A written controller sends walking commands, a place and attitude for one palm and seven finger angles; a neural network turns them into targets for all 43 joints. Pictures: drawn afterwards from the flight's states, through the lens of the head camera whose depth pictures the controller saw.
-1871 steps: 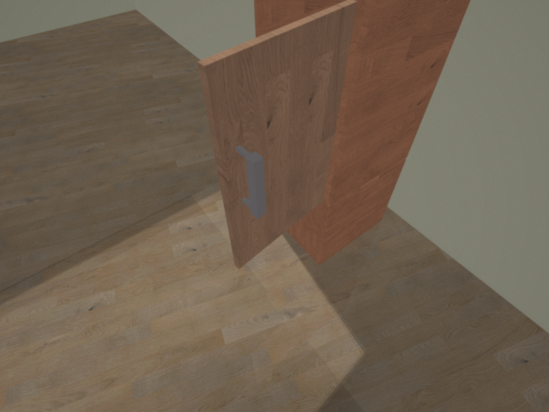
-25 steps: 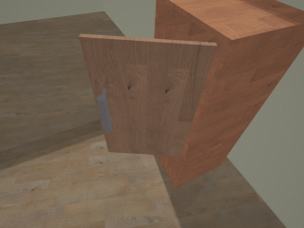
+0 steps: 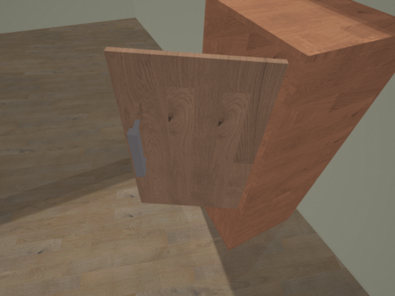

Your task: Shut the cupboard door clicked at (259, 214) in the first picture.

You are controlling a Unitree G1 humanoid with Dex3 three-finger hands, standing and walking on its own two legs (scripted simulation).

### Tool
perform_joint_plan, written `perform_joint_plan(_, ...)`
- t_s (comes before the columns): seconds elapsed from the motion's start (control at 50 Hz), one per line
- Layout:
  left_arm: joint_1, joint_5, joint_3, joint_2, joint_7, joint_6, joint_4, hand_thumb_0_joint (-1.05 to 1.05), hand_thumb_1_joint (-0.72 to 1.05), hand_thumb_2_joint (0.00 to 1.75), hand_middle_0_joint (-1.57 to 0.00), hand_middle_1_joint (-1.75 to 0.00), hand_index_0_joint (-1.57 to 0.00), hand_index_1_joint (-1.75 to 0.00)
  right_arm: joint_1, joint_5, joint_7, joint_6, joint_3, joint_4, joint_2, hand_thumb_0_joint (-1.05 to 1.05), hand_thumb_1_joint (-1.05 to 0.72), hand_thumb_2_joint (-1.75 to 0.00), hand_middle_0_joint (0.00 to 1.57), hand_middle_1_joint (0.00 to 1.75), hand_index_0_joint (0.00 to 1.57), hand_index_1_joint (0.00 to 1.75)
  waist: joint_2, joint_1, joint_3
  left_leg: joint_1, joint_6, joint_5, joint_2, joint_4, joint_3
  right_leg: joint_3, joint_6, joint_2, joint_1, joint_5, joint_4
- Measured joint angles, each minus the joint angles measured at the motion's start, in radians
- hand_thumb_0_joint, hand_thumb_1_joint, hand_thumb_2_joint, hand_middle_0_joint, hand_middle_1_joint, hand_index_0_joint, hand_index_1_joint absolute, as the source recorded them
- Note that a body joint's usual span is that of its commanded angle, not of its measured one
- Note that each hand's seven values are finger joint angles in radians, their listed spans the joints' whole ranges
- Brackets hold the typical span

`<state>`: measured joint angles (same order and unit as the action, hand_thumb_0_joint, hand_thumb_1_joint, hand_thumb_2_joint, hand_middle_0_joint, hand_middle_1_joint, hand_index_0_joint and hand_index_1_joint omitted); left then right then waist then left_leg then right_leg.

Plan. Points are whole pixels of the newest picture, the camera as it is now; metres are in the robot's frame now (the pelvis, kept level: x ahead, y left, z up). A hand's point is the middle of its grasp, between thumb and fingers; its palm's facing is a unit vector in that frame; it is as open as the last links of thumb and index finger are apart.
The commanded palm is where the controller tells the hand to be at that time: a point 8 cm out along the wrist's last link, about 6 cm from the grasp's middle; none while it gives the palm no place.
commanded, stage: look again from close up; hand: left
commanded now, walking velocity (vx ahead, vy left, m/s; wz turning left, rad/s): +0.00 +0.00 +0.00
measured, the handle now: (139, 149) +0.47 +0.18 +0.00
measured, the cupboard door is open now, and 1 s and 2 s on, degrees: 61 61 61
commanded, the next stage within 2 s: raise the hand and make a fist in 0.02 s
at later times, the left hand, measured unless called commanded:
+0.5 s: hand (124, 291) +0.15 +0.15 -0.06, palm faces -0.02 -1.00 +0.06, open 6.4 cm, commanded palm +0.11 +0.22 -0.05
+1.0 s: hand (105, 259) +0.19 +0.19 -0.03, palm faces +0.14 -0.99 -0.04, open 4.0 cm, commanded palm +0.16 +0.23 -0.03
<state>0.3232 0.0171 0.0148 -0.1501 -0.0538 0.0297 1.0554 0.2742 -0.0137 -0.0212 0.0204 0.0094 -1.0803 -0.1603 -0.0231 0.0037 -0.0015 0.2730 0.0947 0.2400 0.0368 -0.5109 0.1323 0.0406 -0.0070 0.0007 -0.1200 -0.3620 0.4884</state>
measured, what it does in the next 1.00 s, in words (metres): steps on the spot: right foot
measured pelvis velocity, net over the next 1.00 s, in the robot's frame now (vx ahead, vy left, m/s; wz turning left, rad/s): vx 0.01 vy -0.02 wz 0.08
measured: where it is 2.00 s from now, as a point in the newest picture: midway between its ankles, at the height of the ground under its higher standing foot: outside the picture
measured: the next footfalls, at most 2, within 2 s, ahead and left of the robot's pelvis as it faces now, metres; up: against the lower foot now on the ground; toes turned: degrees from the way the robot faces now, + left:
right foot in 0.34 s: +0.08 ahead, -0.09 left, +0.00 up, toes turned +4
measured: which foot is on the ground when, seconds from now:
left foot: down 0.00-1.00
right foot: down 0.00-0.16, up 0.18-0.32, down 0.34-1.00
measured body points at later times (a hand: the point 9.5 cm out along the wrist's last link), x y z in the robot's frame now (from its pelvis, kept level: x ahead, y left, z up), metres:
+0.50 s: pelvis -0.03 -0.01 -0.08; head -0.02 +0.01 +0.37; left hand +0.15 +0.21 -0.06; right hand +0.18 -0.25 -0.11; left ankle +0.03 +0.06 -0.73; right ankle +0.03 -0.10 -0.73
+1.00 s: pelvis +0.01 -0.02 -0.08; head +0.07 +0.00 +0.37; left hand +0.18 +0.25 -0.02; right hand +0.19 -0.22 -0.16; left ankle +0.03 +0.06 -0.73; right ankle +0.04 -0.10 -0.73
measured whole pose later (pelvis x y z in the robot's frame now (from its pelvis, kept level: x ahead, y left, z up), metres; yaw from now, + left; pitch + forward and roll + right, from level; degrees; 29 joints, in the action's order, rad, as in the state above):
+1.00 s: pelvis +0.01 -0.02 -0.08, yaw +4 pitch +15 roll -3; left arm 0.53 -0.29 -0.16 -0.24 0.20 0.33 -0.15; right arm 0.30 0.04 -0.03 0.19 0.02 -0.51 -0.19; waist 0.03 -0.01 0.16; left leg 0.88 0.07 0.52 0.03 -1.14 0.02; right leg 0.10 -0.07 -0.07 -0.85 -0.50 1.09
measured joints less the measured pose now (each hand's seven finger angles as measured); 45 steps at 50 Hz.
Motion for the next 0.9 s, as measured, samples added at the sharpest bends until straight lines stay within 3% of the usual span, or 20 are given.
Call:
perform_joint_plan(0.14,-0.017,0.005,0.002,-0.016,-0.003,-0.006,-0.002,0.01,0.91,0.90,-0.20,-0.30,-0.20,-0.30,-0.028,0.002,0.000,-0.002,0.004,0.008,-0.001,0.00,-0.91,-0.90,0.20,0.29,0.20,0.30,-0.014,-0.002,-0.006,-0.004,0.003,0.002,-0.004,0.004,0.001,-0.002,0.006,-0.004,0.014,0.011,-0.028)
perform_joint_plan(0.16,0.030,-0.021,-0.044,-0.013,0.002,-0.080,-0.178,0.01,0.91,0.90,-0.20,-0.30,-0.20,-0.30,-0.019,0.013,-0.005,0.016,0.006,0.054,-0.003,0.00,-0.91,-0.90,0.20,0.29,0.20,0.30,-0.015,0.008,-0.025,0.011,0.002,0.008,-0.006,-0.018,-0.005,0.007,0.004,-0.005,-0.003,0.009,0.002)
perform_joint_plan(0.18,0.087,-0.057,-0.052,-0.025,-0.015,-0.113,-0.396,0.02,0.92,0.90,-0.21,-0.30,-0.21,-0.30,-0.001,0.037,-0.022,0.073,0.019,0.105,-0.008,0.00,-0.91,-0.90,0.20,0.29,0.20,0.30,-0.016,0.013,-0.045,0.024,0.001,0.015,-0.006,-0.042,-0.010,0.014,0.000,-0.003,-0.044,0.001,0.095)
perform_joint_plan(0.24,0.170,-0.129,-0.030,-0.068,-0.066,-0.029,-0.825,0.03,0.93,0.90,-0.21,-0.31,-0.21,-0.31,0.053,0.059,-0.030,0.217,0.018,0.189,-0.030,0.01,-0.91,-0.90,0.20,0.29,0.20,0.30,-0.013,0.019,-0.018,0.040,-0.007,0.010,0.026,-0.047,-0.027,-0.006,-0.012,0.008,-0.173,-0.011,0.344)
perform_joint_plan(0.3,0.099,-0.158,-0.017,-0.050,-0.045,0.070,-1.007,0.03,0.93,0.90,-0.23,-0.34,-0.23,-0.33,0.067,0.052,0.010,0.272,-0.009,0.279,-0.070,0.01,-0.90,-0.90,0.20,0.29,0.20,0.30,0.023,0.042,0.041,0.111,-0.021,0.015,0.055,-0.101,-0.061,0.004,-0.025,0.014,-0.270,-0.034,0.317)
perform_joint_plan(0.34,0.043,-0.185,-0.040,-0.029,0.019,0.195,-1.031,0.02,0.92,0.90,-0.25,-0.36,-0.25,-0.36,0.033,0.046,0.029,0.280,-0.016,0.339,-0.082,0.01,-0.90,-0.90,0.20,0.29,0.20,0.30,0.007,0.051,0.069,0.200,-0.038,0.052,0.072,-0.198,-0.043,-0.010,-0.034,0.022,-0.355,-0.054,0.267)
perform_joint_plan(0.38,0.015,-0.221,-0.059,0.001,0.126,0.315,-1.002,0.01,0.92,0.90,-0.28,-0.39,-0.28,-0.39,-0.013,0.031,0.040,0.264,-0.023,0.384,-0.093,0.01,-0.90,-0.90,0.20,0.29,0.20,0.30,0.014,0.057,0.093,0.293,-0.037,0.100,0.055,-0.317,-0.037,-0.009,-0.032,0.009,-0.454,-0.011,0.375)
perform_joint_plan(0.42,0.021,-0.240,-0.069,0.005,0.247,0.399,-0.951,0.01,0.91,0.90,-0.31,-0.42,-0.31,-0.42,-0.043,0.029,0.047,0.234,-0.030,0.435,-0.096,0.01,-0.90,-0.90,0.20,0.29,0.20,0.30,0.010,0.055,0.119,0.372,-0.044,0.146,0.036,-0.416,-0.039,-0.002,-0.032,-0.006,-0.531,-0.028,0.462)
perform_joint_plan(0.46,0.050,-0.241,-0.070,-0.012,0.322,0.429,-0.905,0.01,0.91,0.90,-0.34,-0.46,-0.34,-0.46,-0.062,0.039,0.044,0.209,-0.036,0.495,-0.098,0.01,-0.90,-0.90,0.20,0.29,0.20,0.30,-0.007,0.040,0.133,0.443,-0.047,0.182,0.028,-0.500,-0.044,0.001,-0.039,-0.018,-0.602,-0.081,0.544)
perform_joint_plan(0.5,0.092,-0.242,-0.076,-0.031,0.347,0.418,-0.875,0.01,0.91,0.90,-0.38,-0.49,-0.38,-0.49,-0.076,0.046,0.038,0.194,-0.042,0.553,-0.105,0.01,-0.90,-0.90,0.20,0.29,0.20,0.30,-0.024,0.019,0.132,0.509,-0.035,0.207,0.024,-0.572,-0.055,0.009,-0.045,-0.030,-0.665,-0.129,0.612)
perform_joint_plan(0.58,0.207,-0.248,-0.105,-0.075,0.284,0.411,-0.956,0.02,0.90,0.90,-0.45,-0.57,-0.45,-0.57,-0.082,0.040,0.028,0.209,-0.054,0.623,-0.118,0.01,-0.90,-0.90,0.20,0.29,0.20,0.30,-0.035,-0.019,0.128,0.620,-0.011,0.243,0.013,-0.687,-0.086,0.047,-0.060,-0.040,-0.756,-0.104,0.684)
perform_joint_plan(0.64,0.263,-0.268,-0.103,-0.095,0.229,0.483,-1.109,0.03,0.90,0.90,-0.51,-0.63,-0.51,-0.63,-0.089,0.031,0.026,0.236,-0.041,0.609,-0.126,0.01,-0.90,-0.90,0.19,0.29,0.20,0.30,-0.008,-0.044,0.136,0.671,-0.021,0.271,0.013,-0.747,-0.119,0.082,-0.068,-0.041,-0.787,-0.138,0.722)
perform_joint_plan(0.7,0.223,-0.274,-0.073,-0.087,0.231,0.550,-1.215,0.03,0.90,0.91,-0.56,-0.69,-0.56,-0.69,-0.112,0.032,0.020,0.253,-0.008,0.576,-0.124,0.01,-0.90,-0.90,0.19,0.29,0.20,0.30,0.040,-0.054,0.141,0.703,-0.016,0.283,0.016,-0.781,-0.145,0.109,-0.066,-0.040,-0.802,-0.154,0.735)
perform_joint_plan(0.76,0.134,-0.255,-0.041,-0.082,0.289,0.502,-1.224,0.02,0.90,0.91,-0.61,-0.75,-0.61,-0.75,-0.120,0.046,0.012,0.240,0.025,0.568,-0.090,0.01,-0.90,-0.90,0.20,0.29,0.20,0.30,0.067,-0.048,0.144,0.720,-0.014,0.284,0.011,-0.778,-0.146,0.109,-0.066,-0.046,-0.818,-0.151,0.727)
perform_joint_plan(0.86,0.076,-0.247,-0.034,-0.106,0.359,0.209,-1.144,0.02,0.90,0.91,-0.70,-0.85,-0.70,-0.85,-0.061,0.072,-0.004,0.165,0.057,0.602,-0.025,0.01,-0.90,-0.90,0.20,0.30,0.21,0.30,0.061,-0.016,0.138,0.670,-0.017,0.269,0.001,-0.694,-0.116,0.071,-0.065,-0.058,-0.788,-0.132,0.661)
perform_joint_plan(0.9,0.113,-0.273,-0.068,-0.106,0.331,0.156,-1.149,0.02,0.90,0.90,-0.74,-0.89,-0.74,-0.89,-0.026,0.068,-0.010,0.150,0.054,0.606,-0.014,0.01,-0.90,-0.90,0.20,0.30,0.21,0.30,0.057,-0.006,0.140,0.637,-0.020,0.269,-0.003,-0.660,-0.110,0.060,-0.064,-0.065,-0.761,-0.129,0.629)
